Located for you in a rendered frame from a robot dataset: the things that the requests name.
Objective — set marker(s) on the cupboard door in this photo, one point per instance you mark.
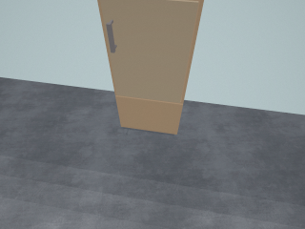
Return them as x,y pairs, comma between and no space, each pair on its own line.
153,40

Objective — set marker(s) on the handle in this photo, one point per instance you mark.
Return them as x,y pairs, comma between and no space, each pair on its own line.
110,36

